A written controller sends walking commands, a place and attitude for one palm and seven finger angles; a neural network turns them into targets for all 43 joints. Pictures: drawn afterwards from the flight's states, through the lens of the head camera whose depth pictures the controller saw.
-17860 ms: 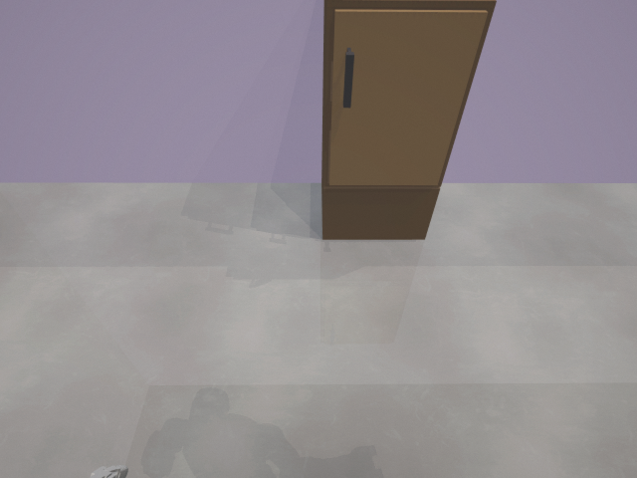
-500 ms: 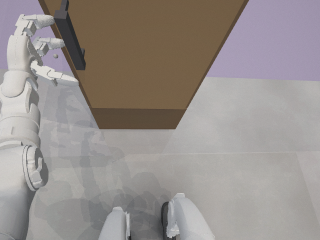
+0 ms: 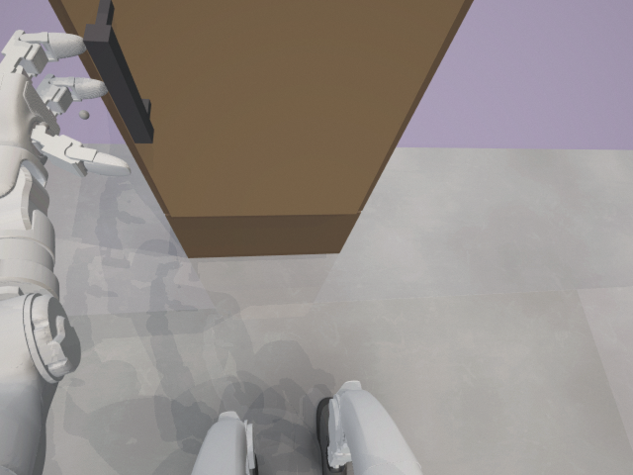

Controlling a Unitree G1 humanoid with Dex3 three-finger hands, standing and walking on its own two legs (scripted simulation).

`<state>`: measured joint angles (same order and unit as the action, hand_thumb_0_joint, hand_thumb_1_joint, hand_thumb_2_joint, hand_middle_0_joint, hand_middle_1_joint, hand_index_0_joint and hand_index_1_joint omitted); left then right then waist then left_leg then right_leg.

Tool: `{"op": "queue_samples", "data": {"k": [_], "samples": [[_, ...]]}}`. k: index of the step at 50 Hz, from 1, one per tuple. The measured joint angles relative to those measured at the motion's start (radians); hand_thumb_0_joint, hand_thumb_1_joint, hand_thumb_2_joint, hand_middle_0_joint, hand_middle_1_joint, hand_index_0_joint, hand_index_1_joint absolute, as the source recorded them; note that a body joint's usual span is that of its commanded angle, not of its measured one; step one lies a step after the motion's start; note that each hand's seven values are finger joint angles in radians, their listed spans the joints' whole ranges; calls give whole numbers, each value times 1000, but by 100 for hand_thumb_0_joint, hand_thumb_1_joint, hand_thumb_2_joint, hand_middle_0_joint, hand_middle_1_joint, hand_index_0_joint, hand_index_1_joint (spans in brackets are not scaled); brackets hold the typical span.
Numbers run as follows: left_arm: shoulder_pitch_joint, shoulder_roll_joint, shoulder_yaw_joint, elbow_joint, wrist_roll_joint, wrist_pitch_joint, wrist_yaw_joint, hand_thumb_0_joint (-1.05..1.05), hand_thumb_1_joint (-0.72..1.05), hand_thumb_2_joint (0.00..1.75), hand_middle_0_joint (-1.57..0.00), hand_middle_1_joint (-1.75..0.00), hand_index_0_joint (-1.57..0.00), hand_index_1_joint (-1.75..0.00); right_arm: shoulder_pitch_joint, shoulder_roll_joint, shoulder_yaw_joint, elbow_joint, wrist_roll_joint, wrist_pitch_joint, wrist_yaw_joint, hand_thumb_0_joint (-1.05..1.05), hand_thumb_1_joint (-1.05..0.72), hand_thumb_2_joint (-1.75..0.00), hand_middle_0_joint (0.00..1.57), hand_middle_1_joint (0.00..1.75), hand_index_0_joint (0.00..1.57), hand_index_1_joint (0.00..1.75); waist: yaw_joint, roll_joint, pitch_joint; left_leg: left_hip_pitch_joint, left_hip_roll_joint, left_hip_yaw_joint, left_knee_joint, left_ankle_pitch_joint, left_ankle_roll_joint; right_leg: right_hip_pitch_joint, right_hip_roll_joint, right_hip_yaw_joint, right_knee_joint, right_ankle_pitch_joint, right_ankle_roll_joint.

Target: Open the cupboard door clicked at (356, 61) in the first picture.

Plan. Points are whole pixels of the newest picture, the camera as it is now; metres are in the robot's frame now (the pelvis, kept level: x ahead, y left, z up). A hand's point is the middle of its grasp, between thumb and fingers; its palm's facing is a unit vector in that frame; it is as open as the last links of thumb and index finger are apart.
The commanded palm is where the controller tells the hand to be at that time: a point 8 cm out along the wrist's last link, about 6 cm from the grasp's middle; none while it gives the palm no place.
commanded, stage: move the hooked fingers beside the handle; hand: left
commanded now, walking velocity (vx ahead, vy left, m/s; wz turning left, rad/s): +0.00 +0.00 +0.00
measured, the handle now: (126, 79) +0.57 +0.18 +0.07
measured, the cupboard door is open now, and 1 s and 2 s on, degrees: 0 0 0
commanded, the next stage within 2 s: slide the fingers in behind the handle in 1.68 s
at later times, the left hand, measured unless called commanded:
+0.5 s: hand (57, 118) +0.51 +0.25 +0.07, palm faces -0.01 -1.00 -0.05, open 14.0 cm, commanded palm +0.50 +0.28 +0.06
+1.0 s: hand (31, 113) +0.52 +0.27 +0.06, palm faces -0.01 -1.00 -0.05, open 14.0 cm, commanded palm +0.51 +0.30 +0.06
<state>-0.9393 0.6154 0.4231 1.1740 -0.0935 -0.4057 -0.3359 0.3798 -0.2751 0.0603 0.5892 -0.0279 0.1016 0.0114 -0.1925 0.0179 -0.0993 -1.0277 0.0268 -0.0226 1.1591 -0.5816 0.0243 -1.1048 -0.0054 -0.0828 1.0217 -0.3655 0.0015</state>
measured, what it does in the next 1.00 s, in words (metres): stands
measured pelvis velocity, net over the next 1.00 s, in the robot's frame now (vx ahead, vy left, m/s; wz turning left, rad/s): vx -0.01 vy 0.00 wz -0.02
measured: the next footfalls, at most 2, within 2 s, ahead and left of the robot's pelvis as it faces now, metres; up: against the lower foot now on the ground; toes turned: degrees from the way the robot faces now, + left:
none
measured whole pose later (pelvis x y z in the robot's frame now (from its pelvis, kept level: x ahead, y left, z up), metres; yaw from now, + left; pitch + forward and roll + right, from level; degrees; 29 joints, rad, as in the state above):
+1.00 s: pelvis -0.01 +0.00 -0.01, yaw -1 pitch +28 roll -5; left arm -1.01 0.83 0.52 1.23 -0.08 -0.35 -0.49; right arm 0.38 -0.30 0.10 0.56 -0.02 0.09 -0.02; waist -0.23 0.01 -0.08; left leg -1.13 0.04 -0.03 1.23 -0.59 0.03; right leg -1.19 0.01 -0.08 1.06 -0.35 0.01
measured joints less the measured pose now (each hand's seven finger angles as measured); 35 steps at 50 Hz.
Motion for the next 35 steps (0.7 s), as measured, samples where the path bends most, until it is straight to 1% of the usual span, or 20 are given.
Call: {"op": "queue_samples", "data": {"k": [7,12,16,20,26,30,32,35], "samples": [[3,19,18,4,4,6,-23,-1,-50,30,-30,-120,-24,-118,-4,-2,4,-7,4,4,-5,0,-91,-90,20,30,20,30,-4,-1,3,0,4,5,0,-1,1,-3,5,5,0,2,0],[1,38,41,5,12,11,-39,-1,-50,30,-30,-120,-27,-119,-5,-5,9,-16,6,1,-9,0,-91,-90,20,30,20,30,-11,-1,5,-6,6,8,4,-1,1,-11,7,8,3,4,0],[22,47,59,-16,4,8,-54,-1,-50,30,-30,-120,-29,-119,-2,-5,6,-21,7,0,-9,0,-91,-90,20,30,20,30,-11,0,4,-3,10,13,1,-1,1,-10,11,12,0,6,0],[28,63,71,-3,-2,18,-72,-1,-49,30,-30,-120,-29,-120,-1,-7,11,-23,12,1,-12,0,-91,-90,20,30,20,30,-9,-2,7,4,11,15,-2,1,2,-3,13,15,-5,10,1],[23,82,71,4,-5,14,-91,-1,-50,30,-30,-120,-30,-120,1,-12,12,-18,12,-5,-17,0,-91,-90,20,30,20,30,-5,-3,8,-4,8,10,3,4,2,-7,10,10,-3,13,1],[7,85,54,12,-10,14,-102,-1,-50,30,-30,-120,-30,-120,0,-16,12,-11,12,-6,-20,0,-91,-90,20,30,20,30,-3,-4,7,-12,5,4,10,5,2,-11,6,5,2,12,1],[-6,90,50,28,-7,21,-105,-1,-50,30,-30,-120,-30,-120,-4,-18,15,-9,13,-6,-21,0,-91,-90,20,30,20,30,-5,-4,7,-18,4,2,15,5,2,-16,5,3,5,12,1],[-20,105,65,41,7,29,-104,-1,-50,30,-30,-120,-30,-120,-10,-22,19,-15,11,-9,-25,0,-91,-90,20,30,20,30,-14,-3,8,-31,4,1,25,4,3,-27,5,2,11,13,1]]}}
